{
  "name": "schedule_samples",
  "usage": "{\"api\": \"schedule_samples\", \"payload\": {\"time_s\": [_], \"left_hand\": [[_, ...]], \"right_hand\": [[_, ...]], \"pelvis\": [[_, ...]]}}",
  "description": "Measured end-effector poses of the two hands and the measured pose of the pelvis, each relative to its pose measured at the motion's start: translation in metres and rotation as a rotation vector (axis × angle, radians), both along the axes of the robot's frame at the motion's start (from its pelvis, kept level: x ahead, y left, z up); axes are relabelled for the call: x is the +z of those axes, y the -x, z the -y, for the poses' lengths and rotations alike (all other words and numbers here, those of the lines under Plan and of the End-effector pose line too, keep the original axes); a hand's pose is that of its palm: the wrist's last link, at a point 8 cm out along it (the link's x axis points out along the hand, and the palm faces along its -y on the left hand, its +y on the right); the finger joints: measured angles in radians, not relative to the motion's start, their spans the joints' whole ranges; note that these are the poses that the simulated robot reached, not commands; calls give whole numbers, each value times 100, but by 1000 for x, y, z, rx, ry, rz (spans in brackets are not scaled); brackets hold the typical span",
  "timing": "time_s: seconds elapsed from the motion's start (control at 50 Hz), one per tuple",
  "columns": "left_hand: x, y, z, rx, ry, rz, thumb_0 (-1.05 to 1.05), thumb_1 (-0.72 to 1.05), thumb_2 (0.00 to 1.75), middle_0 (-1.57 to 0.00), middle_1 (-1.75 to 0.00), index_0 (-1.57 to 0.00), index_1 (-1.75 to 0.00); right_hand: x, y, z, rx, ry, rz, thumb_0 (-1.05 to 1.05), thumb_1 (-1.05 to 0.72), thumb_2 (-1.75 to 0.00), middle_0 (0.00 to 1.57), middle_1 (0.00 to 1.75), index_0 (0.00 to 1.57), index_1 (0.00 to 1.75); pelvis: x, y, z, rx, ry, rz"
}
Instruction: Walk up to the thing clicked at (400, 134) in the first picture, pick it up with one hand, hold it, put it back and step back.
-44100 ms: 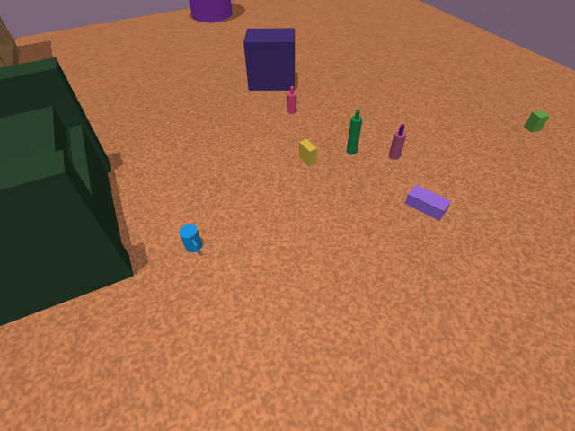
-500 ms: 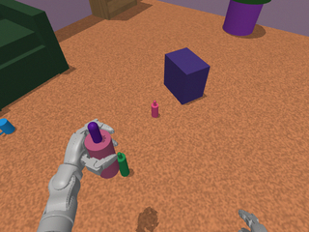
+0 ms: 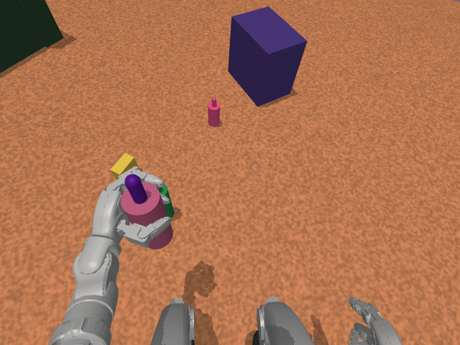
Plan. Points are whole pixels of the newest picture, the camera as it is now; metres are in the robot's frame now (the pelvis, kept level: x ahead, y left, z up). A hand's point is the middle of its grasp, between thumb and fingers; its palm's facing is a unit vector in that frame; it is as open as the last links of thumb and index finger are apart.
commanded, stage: crouch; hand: left
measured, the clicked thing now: (146, 210) +0.36 +0.15 -0.01
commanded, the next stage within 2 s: lower in 1.50 s
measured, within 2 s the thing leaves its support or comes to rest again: neither
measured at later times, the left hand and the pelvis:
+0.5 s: hand (172, 238) +0.38 +0.13 -0.25, palm faces -0.19 -0.98 +0.00, open 8.9 cm; pelvis -0.05 +0.00 -0.22, yaw -2 degrees
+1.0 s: hand (175, 242) +0.41 +0.14 -0.38, palm faces -0.19 -0.98 -0.04, open 8.9 cm; pelvis -0.06 +0.00 -0.33, yaw -5 degrees
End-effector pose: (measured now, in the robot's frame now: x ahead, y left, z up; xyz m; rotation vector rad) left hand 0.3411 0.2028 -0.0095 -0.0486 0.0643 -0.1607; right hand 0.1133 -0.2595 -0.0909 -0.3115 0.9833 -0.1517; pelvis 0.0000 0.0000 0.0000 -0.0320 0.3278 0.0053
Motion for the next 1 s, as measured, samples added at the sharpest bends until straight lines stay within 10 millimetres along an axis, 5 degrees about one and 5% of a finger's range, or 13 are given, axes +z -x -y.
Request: {"api": "schedule_samples", "payload": {"time_s": [0.3, 0.54, 0.74, 1.0], "left_hand": [[-153, -23, -3, -4, -70, 46, 1, -23, 109, -78, -106, -75, -107], [-262, -29, 13, -14, -46, 19, 1, -23, 110, -79, -105, -76, -107], [-320, -38, 8, 7, -85, 41, 1, -23, 110, -79, -105, -76, -106], [-364, -54, 6, -28, -92, 8, 1, -24, 110, -79, -105, -76, -106]], "right_hand": [[-164, 27, -8, 48, -39, -136, 1, -89, -91, 20, 30, 20, 30], [-255, 70, 2, 65, -31, -221, 1, -89, -91, 20, 30, 20, 30], [-310, 103, 13, 47, -1, -316, 1, -89, -91, 20, 30, 20, 30], [-338, 106, 15, 69, 21, -351, 1, -89, -90, 20, 30, 20, 30]], "pelvis": [[-143, 30, 1, -10, 15, -214], [-234, 56, 5, -23, 16, -238], [-292, 66, 6, -35, 21, -209], [-328, 63, 4, -57, 50, -180]]}}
